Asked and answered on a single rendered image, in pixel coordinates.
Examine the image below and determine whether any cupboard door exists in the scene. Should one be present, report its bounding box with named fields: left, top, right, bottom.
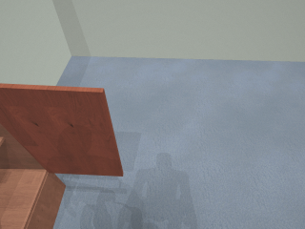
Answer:
left=0, top=83, right=124, bottom=177

